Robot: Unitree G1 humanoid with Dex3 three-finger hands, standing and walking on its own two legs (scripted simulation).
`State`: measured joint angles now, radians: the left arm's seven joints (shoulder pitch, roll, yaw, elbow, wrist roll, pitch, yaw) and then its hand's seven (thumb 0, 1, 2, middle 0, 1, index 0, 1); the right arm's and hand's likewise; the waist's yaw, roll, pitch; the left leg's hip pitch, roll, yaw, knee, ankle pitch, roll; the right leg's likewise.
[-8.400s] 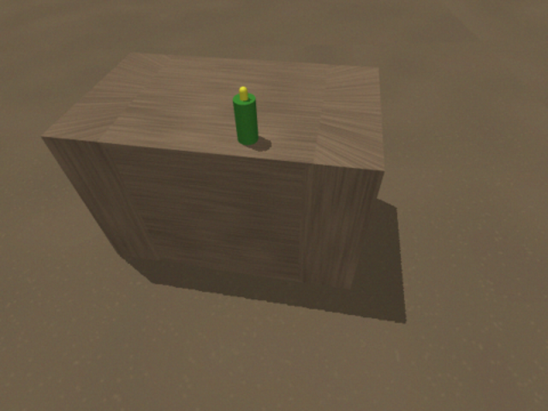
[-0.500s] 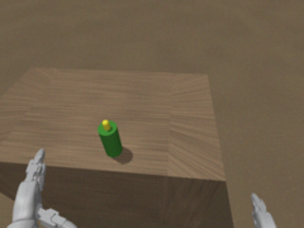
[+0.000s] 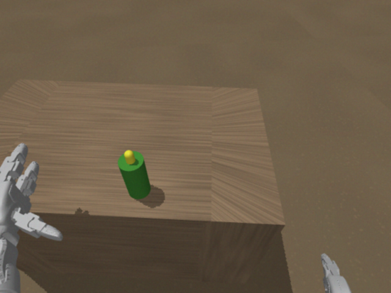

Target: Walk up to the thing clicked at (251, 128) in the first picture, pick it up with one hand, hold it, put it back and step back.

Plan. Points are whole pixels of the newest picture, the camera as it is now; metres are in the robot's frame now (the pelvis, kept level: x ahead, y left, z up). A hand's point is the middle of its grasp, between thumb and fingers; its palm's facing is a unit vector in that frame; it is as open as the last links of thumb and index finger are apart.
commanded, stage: go down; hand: left
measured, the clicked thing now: (134, 172) +0.42 +0.18 -0.03
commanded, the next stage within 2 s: none
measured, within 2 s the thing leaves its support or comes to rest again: neither
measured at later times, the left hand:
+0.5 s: hand (35, 177) +0.33 +0.34 +0.08, palm faces +0.20 -0.98 -0.02, open 17.4 cm
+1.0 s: hand (31, 168) +0.35 +0.36 +0.08, palm faces +0.17 -0.99 +0.00, open 17.4 cm
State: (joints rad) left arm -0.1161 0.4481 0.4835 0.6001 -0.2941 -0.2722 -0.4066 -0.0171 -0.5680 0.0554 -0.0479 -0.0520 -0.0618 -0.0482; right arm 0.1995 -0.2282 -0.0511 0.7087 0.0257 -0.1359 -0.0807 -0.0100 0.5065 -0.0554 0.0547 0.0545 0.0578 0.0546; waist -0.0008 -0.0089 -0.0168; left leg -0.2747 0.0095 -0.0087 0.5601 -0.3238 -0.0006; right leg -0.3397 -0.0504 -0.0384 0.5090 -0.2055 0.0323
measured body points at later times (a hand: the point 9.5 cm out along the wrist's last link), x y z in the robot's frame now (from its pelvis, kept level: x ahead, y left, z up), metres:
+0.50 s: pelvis +0.00 -0.01 -0.01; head +0.04 +0.01 +0.44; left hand +0.31 +0.39 +0.08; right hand +0.16 -0.26 -0.08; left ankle -0.02 +0.12 -0.73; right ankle +0.03 -0.14 -0.73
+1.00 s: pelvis +0.01 +0.00 -0.02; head +0.06 +0.02 +0.43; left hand +0.33 +0.41 +0.08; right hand +0.17 -0.26 -0.08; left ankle -0.02 +0.12 -0.73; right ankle +0.03 -0.14 -0.73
